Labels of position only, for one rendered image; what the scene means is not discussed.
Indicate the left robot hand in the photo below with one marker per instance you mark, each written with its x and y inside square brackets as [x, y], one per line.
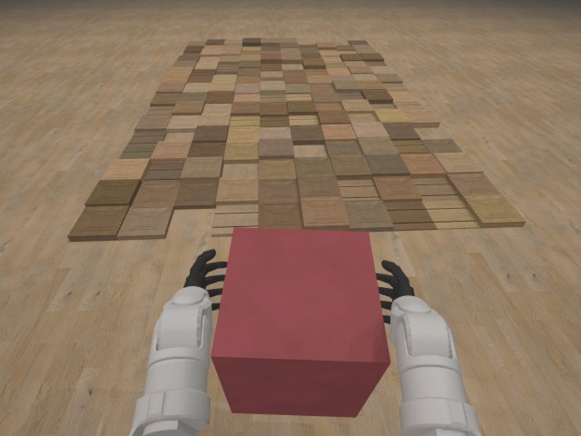
[200, 269]

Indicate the robot right forearm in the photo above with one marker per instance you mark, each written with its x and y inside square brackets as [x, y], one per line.
[433, 394]

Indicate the robot left forearm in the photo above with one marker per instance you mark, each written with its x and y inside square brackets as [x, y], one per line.
[175, 400]

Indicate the right robot hand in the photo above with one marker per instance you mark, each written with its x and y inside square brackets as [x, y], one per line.
[400, 283]

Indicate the carton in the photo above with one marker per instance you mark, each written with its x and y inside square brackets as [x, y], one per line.
[300, 329]

